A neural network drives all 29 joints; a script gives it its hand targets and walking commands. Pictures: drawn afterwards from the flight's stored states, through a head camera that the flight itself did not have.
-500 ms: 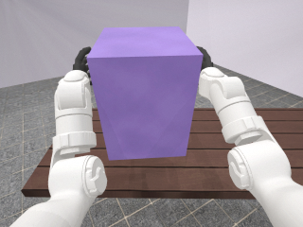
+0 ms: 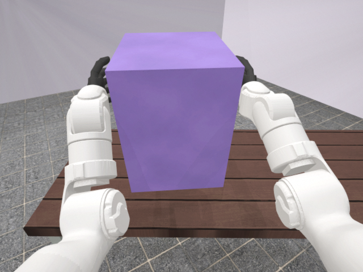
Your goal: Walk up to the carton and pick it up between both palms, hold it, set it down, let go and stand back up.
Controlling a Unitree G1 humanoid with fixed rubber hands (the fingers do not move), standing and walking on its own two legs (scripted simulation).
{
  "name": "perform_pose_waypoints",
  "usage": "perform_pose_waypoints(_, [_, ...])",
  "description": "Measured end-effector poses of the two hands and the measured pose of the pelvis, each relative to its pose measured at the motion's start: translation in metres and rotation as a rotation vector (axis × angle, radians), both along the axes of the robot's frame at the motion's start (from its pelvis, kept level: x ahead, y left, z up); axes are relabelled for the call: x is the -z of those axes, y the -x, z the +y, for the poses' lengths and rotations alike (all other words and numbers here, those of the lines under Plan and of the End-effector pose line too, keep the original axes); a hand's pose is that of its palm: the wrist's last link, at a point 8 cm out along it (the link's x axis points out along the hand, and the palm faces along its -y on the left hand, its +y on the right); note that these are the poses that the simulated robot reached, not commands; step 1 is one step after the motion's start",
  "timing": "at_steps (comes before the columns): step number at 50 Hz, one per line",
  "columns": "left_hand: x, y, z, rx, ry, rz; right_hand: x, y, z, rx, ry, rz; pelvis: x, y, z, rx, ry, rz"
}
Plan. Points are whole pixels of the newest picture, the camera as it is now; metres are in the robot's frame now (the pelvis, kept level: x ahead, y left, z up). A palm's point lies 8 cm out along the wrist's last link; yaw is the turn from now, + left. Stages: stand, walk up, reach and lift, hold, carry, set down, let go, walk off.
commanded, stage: hold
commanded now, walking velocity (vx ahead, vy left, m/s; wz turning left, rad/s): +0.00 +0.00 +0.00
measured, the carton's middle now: (174, 110) +0.40 -0.01 +0.24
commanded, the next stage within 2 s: set down in 0.16 s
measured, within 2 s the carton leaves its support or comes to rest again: neither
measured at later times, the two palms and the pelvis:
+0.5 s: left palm (76, 75) +0.36 +0.17 +0.34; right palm (232, 78) +0.36 -0.13 +0.32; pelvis +0.01 +0.00 +0.00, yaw +2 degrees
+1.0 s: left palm (103, 109) +0.39 +0.15 +0.25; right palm (234, 121) +0.37 -0.15 +0.21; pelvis +0.01 +0.01 +0.00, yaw +2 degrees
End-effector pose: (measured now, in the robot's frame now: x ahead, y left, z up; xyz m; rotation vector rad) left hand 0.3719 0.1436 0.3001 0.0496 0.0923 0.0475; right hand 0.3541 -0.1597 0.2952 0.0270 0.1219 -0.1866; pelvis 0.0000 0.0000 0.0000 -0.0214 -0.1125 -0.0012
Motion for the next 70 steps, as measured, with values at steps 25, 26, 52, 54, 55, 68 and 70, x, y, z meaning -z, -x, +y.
perform_pose_waypoints(25, [-0.041, 0.007, 0.029, -0.031, -0.006, -0.167, -0.024, -0.011, 0.031, -0.055, -0.045, -0.195, -0.001, -0.005, -0.005, -0.046, -0.018, -0.086])
perform_pose_waypoints(26, [-0.041, 0.006, 0.029, -0.029, -0.014, -0.172, -0.020, -0.012, 0.032, -0.053, -0.042, -0.199, -0.001, -0.006, -0.005, -0.047, -0.019, -0.091])
perform_pose_waypoints(52, [0.048, -0.025, 0.004, 0.028, -0.035, -0.104, 0.085, -0.021, 0.009, 0.021, 0.019, -0.170, 0.000, -0.008, 0.008, -0.031, -0.012, -0.097])
perform_pose_waypoints(54, [0.050, -0.027, 0.005, 0.028, -0.037, -0.095, 0.087, -0.023, 0.010, 0.020, 0.021, -0.163, 0.000, -0.008, 0.009, -0.028, -0.013, -0.090])
perform_pose_waypoints(55, [0.051, -0.027, 0.005, 0.026, -0.042, -0.091, 0.087, -0.024, 0.010, 0.020, 0.022, -0.161, 0.000, -0.009, 0.009, -0.029, -0.013, -0.088])
perform_pose_waypoints(68, [0.073, -0.038, 0.005, 0.050, -0.046, -0.052, 0.100, -0.026, 0.009, 0.044, 0.010, -0.146, -0.001, -0.012, 0.009, -0.042, -0.011, -0.079])
perform_pose_waypoints(70, [0.077, -0.038, 0.003, 0.055, -0.044, -0.044, 0.105, -0.025, 0.006, 0.051, 0.007, -0.142, -0.001, -0.012, 0.009, -0.038, -0.011, -0.077])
